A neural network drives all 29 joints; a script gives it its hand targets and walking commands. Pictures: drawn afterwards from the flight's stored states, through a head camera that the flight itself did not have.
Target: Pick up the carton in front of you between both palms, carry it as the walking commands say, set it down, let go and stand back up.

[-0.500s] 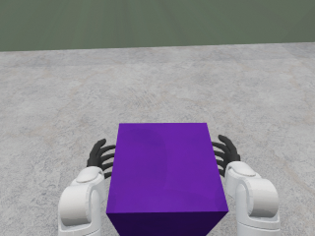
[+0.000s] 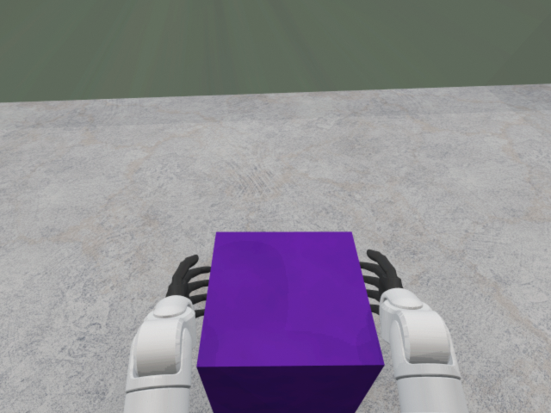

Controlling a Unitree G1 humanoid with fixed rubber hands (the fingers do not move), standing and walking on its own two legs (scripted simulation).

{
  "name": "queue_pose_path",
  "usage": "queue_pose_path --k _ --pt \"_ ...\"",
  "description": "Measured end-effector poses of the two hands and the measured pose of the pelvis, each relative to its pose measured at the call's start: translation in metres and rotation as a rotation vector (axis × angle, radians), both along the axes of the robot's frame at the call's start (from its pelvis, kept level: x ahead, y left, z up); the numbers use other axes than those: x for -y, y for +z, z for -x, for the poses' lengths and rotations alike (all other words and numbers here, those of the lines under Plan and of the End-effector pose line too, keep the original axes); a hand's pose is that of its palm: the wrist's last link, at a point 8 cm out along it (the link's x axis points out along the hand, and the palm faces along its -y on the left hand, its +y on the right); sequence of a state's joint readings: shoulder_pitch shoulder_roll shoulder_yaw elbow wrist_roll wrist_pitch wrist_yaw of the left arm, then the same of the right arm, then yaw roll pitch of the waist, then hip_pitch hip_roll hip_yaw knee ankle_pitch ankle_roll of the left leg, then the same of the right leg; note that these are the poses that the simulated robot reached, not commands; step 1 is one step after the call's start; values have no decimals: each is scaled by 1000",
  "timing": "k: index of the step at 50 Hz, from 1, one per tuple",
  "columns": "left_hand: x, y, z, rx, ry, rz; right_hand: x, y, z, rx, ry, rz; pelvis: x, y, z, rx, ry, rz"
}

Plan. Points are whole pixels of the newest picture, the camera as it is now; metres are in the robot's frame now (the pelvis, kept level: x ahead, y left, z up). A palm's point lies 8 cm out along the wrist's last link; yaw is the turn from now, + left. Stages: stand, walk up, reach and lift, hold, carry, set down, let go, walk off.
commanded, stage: carry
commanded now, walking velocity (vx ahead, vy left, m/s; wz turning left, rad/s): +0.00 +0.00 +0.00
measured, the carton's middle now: (283, 331) +0.26 +0.00 -0.03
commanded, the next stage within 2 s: hold in 0.42 s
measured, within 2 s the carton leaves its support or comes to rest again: neither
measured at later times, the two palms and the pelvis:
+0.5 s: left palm (187, 308) +0.27 +0.14 +0.04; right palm (391, 302) +0.27 -0.16 +0.04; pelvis -0.01 -0.01 +0.00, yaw -1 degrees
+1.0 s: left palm (216, 304) +0.33 +0.12 -0.05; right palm (389, 319) +0.29 -0.18 -0.05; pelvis -0.05 +0.01 -0.02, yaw -10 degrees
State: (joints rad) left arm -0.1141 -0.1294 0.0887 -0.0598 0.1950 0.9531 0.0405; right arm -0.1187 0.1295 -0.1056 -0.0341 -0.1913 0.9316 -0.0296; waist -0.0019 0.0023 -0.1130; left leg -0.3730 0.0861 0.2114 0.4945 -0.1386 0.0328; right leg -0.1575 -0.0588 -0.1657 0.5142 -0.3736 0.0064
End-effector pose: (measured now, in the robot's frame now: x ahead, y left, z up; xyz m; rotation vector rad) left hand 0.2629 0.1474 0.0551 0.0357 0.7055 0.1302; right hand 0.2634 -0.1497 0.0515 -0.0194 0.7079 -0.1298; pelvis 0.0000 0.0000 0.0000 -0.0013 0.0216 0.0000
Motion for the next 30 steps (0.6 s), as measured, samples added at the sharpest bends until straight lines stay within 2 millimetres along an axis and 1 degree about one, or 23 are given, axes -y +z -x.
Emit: queue_pose_path --k 10,14,19,21,23,27,30 --pt "2 -22 -11 13 -16 -15 2 -21 -10 13 11 25 2 -1 10 0 -2 3" --pt "3 -23 -15 38 -14 -12 3 -22 -14 37 9 26 2 -1 11 -3 -4 4" --pt "4 -20 -16 60 -11 -7 4 -19 -14 59 5 23 3 -2 11 -8 -5 4" --pt "4 -18 -15 61 -10 -7 4 -18 -13 61 4 22 3 -2 10 -9 -5 4" --pt "5 -18 -12 59 -8 -5 5 -17 -10 56 9 27 4 0 11 33 -17 -8" --pt "9 -18 -5 48 -28 -9 10 -16 0 43 4 45 5 7 11 90 -47 -8" --pt "16 -19 -6 42 -56 -3 16 -15 8 36 -24 52 4 8 13 113 -63 -5"
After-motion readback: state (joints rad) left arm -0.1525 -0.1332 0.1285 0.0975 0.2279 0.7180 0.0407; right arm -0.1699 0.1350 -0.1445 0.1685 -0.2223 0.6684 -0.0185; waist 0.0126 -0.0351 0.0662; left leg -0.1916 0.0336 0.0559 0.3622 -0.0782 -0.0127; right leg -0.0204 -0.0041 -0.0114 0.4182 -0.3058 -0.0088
